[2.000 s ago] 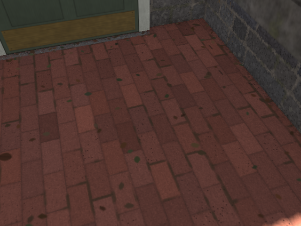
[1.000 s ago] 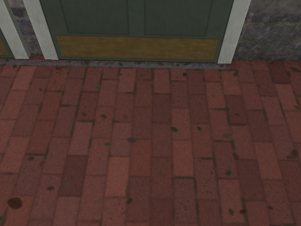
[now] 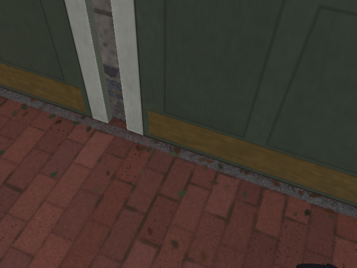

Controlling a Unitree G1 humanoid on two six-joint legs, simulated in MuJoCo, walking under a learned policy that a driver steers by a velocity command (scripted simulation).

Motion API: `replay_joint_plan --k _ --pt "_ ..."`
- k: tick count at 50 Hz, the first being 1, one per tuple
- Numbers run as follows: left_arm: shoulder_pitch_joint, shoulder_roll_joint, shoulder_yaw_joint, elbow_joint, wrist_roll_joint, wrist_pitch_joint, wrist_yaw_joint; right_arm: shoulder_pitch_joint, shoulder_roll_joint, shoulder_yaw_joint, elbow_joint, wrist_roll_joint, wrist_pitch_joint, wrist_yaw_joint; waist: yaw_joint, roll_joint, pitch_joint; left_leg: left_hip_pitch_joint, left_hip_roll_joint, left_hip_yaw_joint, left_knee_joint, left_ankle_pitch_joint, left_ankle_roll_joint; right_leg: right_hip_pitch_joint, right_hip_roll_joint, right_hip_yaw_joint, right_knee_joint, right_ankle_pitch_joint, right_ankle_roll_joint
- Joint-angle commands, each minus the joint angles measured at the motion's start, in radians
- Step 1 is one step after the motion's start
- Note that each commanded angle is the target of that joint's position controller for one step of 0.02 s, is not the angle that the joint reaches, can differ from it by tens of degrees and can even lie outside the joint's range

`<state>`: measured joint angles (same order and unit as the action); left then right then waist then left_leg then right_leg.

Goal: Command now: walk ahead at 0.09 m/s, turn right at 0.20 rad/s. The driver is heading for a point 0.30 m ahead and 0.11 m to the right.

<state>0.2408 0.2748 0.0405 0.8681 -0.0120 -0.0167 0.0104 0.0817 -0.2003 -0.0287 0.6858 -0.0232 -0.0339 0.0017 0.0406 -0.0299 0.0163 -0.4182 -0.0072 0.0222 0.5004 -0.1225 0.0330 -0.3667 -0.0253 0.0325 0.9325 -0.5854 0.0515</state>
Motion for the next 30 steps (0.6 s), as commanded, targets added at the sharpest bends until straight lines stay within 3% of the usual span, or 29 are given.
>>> replay_joint_plan --k 1,5,9,11,13,14,15,16,17,18,19,20,22,26,30 --pt "0.065 0.108 0.035 -0.043 0.004 0.046 0.03 -0.013 -0.18 -0.055 -0.034 -0.007 0.0 -0.015 0.0 0.179 -0.122 0.139 0.279 -0.24 -0.212 0.161 0.194 -0.076 -0.044 0.017 0.09 0.066 0.031" --pt "0.047 0.083 0.043 -0.064 0.002 0.062 0.039 -0.024 -0.175 -0.063 -0.01 0.002 0.009 -0.04 -0.01 0.168 -0.115 0.101 0.275 -0.134 -0.236 0.071 0.208 -0.061 -0.042 -0.025 0.071 0.151 0.02" --pt "-0.013 0.075 0.04 -0.108 0.002 0.062 0.022 -0.016 -0.189 -0.071 0.018 0.007 0.024 -0.056 -0.031 0.168 -0.124 0.147 0.305 -0.102 -0.225 0.056 0.207 -0.031 -0.048 -0.051 -0.057 0.189 -0.009" --pt "-0.001 0.085 0.044 -0.116 0.002 0.062 0.008 -0.021 -0.203 -0.076 0.027 0.019 0.033 -0.058 -0.019 0.172 -0.13 0.167 0.316 -0.086 -0.195 0.064 0.187 0.017 -0.037 -0.072 -0.148 0.214 -0.033" --pt "0.069 0.09 0.052 -0.096 0.009 0.062 -0.006 -0.036 -0.206 -0.079 0.037 0.042 0.044 -0.058 0.022 0.152 -0.13 0.141 0.288 -0.033 -0.111 0.019 0.126 0.131 0.003 -0.112 -0.336 0.329 -0.081" --pt "0.093 0.115 0.062 -0.092 0.02 0.062 -0.008 0.004 -0.178 -0.076 0.058 0.05 0.05 -0.056 0.021 0.076 -0.094 0.08 0.236 0.029 0.009 -0.083 0.052 0.18 -0.006 -0.049 -0.462 0.404 -0.122" --pt "0.09 0.23 0.088 -0.116 0.025 0.061 0.008 0.043 -0.119 -0.065 0.048 0.02 0.052 -0.048 -0.028 -0.224 -0.056 -0.142 0.097 0.152 0.32 -0.326 -0.064 0.261 -0.247 0.307 -0.579 0.641 -0.222" --pt "0.073 0.285 0.089 -0.153 0.046 0.048 0.005 -0.064 -0.137 -0.068 -0.003 0.007 0.045 -0.054 0.011 -0.291 -0.031 -0.297 -0.025 0.03 0.504 -0.546 -0.092 0.212 -0.371 0.506 -0.642 0.762 -0.386" --pt "0.059 0.258 0.085 -0.163 0.067 0.026 0.0 -0.107 -0.166 -0.077 -0.011 0.014 0.042 -0.057 0.024 -0.197 -0.051 -0.305 -0.006 -0.061 0.616 -0.502 -0.075 0.188 -0.338 0.48 -0.664 0.65 -0.392" --pt "0.004 0.232 0.081 -0.172 0.05 0.01 0.003 -0.082 -0.185 -0.087 0.006 0.023 0.046 -0.06 -0.013 -0.139 -0.04 -0.311 0.015 -0.089 0.639 -0.397 -0.063 0.191 -0.276 0.397 -0.649 0.592 -0.326" --pt "-0.048 0.201 0.074 -0.184 0.025 0.008 0.009 -0.048 -0.188 -0.093 0.035 0.018 0.05 -0.067 -0.036 -0.09 -0.05 -0.306 0.028 -0.096 0.633 -0.324 -0.065 0.199 -0.234 0.342 -0.631 0.556 -0.27" --pt "-0.072 0.175 0.064 -0.193 0.007 0.009 0.015 -0.035 -0.194 -0.097 0.044 0.011 0.053 -0.072 -0.044 -0.099 -0.057 -0.289 0.029 -0.096 0.634 -0.277 -0.073 0.194 -0.214 0.31 -0.622 0.589 -0.25" --pt "-0.046 0.153 0.056 -0.197 0.007 0.012 0.025 -0.025 -0.178 -0.095 0.044 0.015 0.047 -0.068 -0.047 -0.088 -0.097 -0.252 0.009 -0.095 0.648 -0.217 -0.087 0.218 -0.184 0.282 -0.605 0.678 -0.25" --pt "0.004 0.172 0.066 -0.203 0.002 0.02 0.038 -0.054 -0.152 -0.081 0.032 0.025 0.033 -0.064 -0.022 -0.095 -0.111 -0.262 -0.003 -0.112 0.474 -0.185 -0.108 0.313 -0.171 0.304 -0.582 0.696 -0.256" --pt "-0.01 0.196 0.078 -0.227 0.004 0.035 0.041 -0.072 -0.154 -0.075 0.028 0.03 0.024 -0.049 -0.01 -0.122 -0.094 -0.162 -0.017 -0.117 0.311 -0.199 -0.121 0.259 -0.157 0.357 -0.579 0.611 -0.269"
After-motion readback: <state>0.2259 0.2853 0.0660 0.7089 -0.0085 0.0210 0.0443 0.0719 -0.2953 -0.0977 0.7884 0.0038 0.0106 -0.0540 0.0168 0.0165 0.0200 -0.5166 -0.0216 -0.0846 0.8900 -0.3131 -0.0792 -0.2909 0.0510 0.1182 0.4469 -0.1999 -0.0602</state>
